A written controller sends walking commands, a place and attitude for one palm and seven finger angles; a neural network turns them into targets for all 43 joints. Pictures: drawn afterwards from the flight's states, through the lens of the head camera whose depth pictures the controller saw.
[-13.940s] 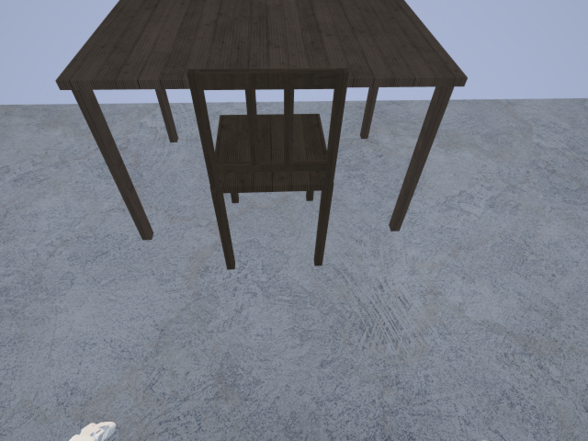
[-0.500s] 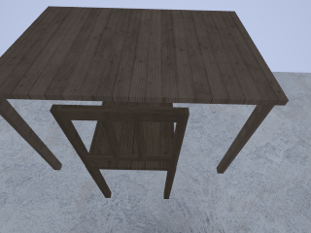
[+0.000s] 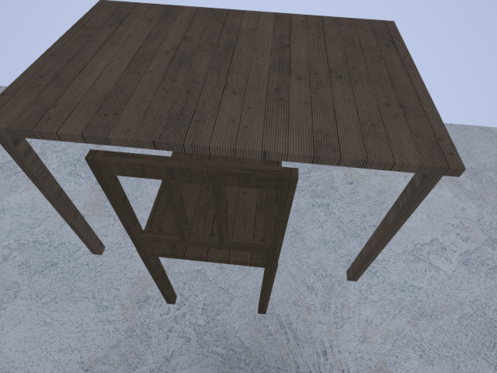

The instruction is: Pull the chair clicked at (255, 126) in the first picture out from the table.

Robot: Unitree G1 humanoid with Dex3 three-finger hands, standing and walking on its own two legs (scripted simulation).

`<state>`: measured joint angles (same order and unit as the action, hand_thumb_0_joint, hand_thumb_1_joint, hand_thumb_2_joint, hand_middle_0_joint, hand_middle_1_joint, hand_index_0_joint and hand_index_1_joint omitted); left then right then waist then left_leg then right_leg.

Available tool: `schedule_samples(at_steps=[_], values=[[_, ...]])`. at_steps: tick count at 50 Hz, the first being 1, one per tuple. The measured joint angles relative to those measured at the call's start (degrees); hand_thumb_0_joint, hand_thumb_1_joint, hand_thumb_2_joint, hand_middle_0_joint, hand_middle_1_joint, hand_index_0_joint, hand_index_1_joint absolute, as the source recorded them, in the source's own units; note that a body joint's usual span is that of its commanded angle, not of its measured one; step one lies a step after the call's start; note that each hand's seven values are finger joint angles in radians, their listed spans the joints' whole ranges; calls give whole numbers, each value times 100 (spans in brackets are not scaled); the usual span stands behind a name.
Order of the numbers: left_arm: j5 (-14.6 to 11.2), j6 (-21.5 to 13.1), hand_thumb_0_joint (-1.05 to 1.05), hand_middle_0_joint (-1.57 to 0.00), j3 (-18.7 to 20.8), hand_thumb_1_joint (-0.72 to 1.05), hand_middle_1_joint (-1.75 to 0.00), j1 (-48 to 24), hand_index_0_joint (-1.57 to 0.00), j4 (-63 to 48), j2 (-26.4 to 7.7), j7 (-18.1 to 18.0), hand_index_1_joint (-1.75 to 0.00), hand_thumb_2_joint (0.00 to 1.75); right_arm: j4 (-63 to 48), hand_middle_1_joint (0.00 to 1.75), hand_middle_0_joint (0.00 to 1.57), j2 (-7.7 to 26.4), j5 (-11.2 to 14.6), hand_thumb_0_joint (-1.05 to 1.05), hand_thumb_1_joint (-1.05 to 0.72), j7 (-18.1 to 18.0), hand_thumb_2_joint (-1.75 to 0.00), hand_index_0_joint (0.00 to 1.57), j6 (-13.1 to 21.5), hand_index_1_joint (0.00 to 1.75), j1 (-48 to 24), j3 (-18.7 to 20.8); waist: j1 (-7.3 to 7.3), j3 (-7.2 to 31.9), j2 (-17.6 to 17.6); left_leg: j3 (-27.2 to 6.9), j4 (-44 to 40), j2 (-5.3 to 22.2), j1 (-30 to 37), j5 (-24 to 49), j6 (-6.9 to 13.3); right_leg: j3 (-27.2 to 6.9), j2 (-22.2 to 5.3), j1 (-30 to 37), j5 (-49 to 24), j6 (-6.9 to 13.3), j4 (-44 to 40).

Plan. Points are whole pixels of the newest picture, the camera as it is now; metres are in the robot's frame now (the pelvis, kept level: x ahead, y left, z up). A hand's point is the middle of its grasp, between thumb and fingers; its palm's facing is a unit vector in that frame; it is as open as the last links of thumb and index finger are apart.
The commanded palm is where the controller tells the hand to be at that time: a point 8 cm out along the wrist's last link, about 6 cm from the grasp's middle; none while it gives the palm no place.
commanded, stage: come to a stop and stand still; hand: left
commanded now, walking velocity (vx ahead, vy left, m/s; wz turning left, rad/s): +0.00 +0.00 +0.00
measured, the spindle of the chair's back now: (178, 210) +0.44 +0.20 -0.10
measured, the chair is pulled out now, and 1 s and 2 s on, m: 0.00 0.00 0.00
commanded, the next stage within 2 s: look again from close up in 1.20 s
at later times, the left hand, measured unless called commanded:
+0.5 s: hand out of the picture -0.02 +0.22 -0.18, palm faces +0.03 -0.98 -0.17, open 7.3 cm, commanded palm none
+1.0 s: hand out of the picture +0.02 +0.19 -0.18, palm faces +0.02 -0.99 -0.17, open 7.3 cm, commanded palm none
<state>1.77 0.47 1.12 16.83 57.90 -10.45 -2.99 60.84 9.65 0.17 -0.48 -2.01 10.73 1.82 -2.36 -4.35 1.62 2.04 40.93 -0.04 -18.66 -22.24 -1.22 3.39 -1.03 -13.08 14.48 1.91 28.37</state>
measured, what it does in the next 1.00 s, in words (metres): steps on the spot: left foot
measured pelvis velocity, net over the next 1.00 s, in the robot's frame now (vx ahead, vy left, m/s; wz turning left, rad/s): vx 0.04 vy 0.03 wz -0.01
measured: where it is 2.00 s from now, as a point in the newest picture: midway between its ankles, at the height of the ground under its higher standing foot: outside the picture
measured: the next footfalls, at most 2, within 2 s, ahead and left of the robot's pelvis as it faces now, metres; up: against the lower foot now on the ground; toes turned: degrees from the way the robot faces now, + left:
left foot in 0.06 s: +0.05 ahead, +0.12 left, +0.00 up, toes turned +3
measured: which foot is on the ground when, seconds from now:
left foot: up 0.00-0.04, down 0.06-1.00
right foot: down 0.00-1.00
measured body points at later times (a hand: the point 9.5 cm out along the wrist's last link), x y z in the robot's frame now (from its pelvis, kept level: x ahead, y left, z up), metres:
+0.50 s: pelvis +0.01 +0.05 +0.00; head +0.05 +0.06 +0.45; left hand -0.02 +0.27 -0.16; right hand +0.00 -0.16 -0.15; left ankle +0.01 +0.12 -0.74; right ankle +0.01 -0.10 -0.74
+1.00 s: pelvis +0.04 +0.03 +0.00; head +0.05 +0.04 +0.45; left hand +0.02 +0.24 -0.16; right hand +0.02 -0.18 -0.15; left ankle +0.01 +0.12 -0.74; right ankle +0.01 -0.10 -0.74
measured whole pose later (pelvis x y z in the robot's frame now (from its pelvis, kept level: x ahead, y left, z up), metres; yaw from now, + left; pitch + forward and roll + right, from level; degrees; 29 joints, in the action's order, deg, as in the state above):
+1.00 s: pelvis +0.04 +0.03 +0.00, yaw -1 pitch -1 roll +0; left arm 0.4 -1.0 -0.9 18.4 62.3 -7.8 -2.8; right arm 66.7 6.6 0.4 -1.7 2.2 16.8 -0.9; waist -0.4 -2.1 1.7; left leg 4.1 22.1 -1.7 -7.6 -14.1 2.4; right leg 1.3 -2.3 -8.3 15.2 -1.1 24.1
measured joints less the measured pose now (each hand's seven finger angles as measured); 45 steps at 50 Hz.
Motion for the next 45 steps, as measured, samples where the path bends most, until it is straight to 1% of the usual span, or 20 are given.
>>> schedule_samples(at_steps=[2, 3, 5, 8, 10, 12, 14, 16, 21, 29, 40, 45], values=[[-19, 54, 1, -21, 10, 91, -30, 38, -21, 0, -68, 8, -30, 90, -36, 30, 20, -37, -6, 0, -91, 19, -90, 19, 52, 30, 36, -22, 15, 55, 14, 28, -677, 44, 285, 426, 32, 18, 8, -56, 86, -67, 171], [-30, 84, 1, -21, 14, 91, -30, 45, -21, 1, -96, 11, -30, 90, -45, 30, 20, -50, -9, 0, -91, 9, -90, 20, 97, 30, 68, -26, 31, 80, 7, 38, -1007, 66, 424, 685, 103, 34, 17, -112, 156, -106, 309], [-57, 156, 1, -21, 34, 91, -30, -14, -21, 21, -181, 11, -30, 90, -3, 30, 20, -139, -28, 0, -92, -30, -90, 20, 152, 30, 92, -34, -1, 36, 202, 153, -1046, -53, 490, 800, 267, -83, -95, -154, 274, -153, 498], [-59, 173, 1, -20, 9, 91, -30, -54, -20, 20, -167, 27, -30, 90, 45, 30, 20, -147, -57, 0, -93, -45, -90, 20, 181, 30, 243, -73, -14, 122, 212, 187, -1183, -115, 508, 782, 389, -125, -140, -137, 542, -167, 403], [-51, 115, 1, -20, -28, 91, -30, -71, -20, -17, -136, 55, -30, 90, 88, 30, 20, -139, -61, 0, -94, -46, -90, 20, 187, 30, 310, -105, -26, 123, 183, 185, -1318, -173, 508, 862, 437, -132, -181, -113, 367, -167, 220], [-60, 33, 1, -20, -58, 91, -30, -55, -20, -25, -105, 66, -30, 90, 137, 30, 20, -145, -55, 0, -94, -44, -90, 20, 204, 30, 348, -138, -17, 85, 173, 186, -1408, -243, 521, 928, 473, -173, -223, -66, -56, -224, 18], [-76, -7, 1, -20, -84, 91, -30, -10, -20, 24, -56, 75, -30, 90, 186, 30, 20, -149, -44, 1, -94, -47, -90, 20, 230, 30, 384, -156, 8, 64, 135, 190, -1486, -278, 569, 959, 502, -186, -256, -10, -133, -332, -76], [-77, -2, 0, -20, -105, 91, -30, 58, -20, 89, -14, 89, -30, 90, 213, 30, 20, -160, -34, 1, -94, -41, -90, 20, 248, 30, 441, -165, 42, 87, 102, 200, -1586, -300, 620, 984, 524, -195, -273, 33, -98, -354, -157], [-71, -11, 0, -20, -136, 91, -30, 200, -20, 240, 52, 88, -30, 90, 282, 30, 20, -226, -17, 1, -93, -24, -90, 20, 301, 30, 559, -201, 103, 102, 87, 221, -1769, -343, 709, 1021, 552, -219, -308, 93, -111, -394, -289], [-106, -76, 1, -20, -175, 91, -30, 311, -20, 424, 172, 55, -30, 90, 434, 30, 20, -334, 13, 1, -92, -63, -90, 20, 393, 30, 645, -262, 138, 86, 64, 220, -1874, -342, 857, 954, 534, -221, -304, 233, -47, -448, -387], [-137, -130, 0, -20, -204, 91, -30, 185, -20, 464, 327, 16, -30, 90, 547, 30, 20, -320, 20, 1, -92, -138, -90, 20, 439, 30, 610, -274, 179, 148, 23, 214, -1854, -271, 1064, 817, 459, -217, -233, 439, 82, -394, -382], [-133, -130, 1, -20, -197, 92, -30, 146, -20, 469, 297, 2, -30, 90, 567, 30, 20, -303, 19, 1, -92, -138, -90, 20, 434, 30, 603, -272, 193, 199, 18, 212, -1872, -223, 1115, 806, 412, -215, -183, 483, 92, -351, -400]])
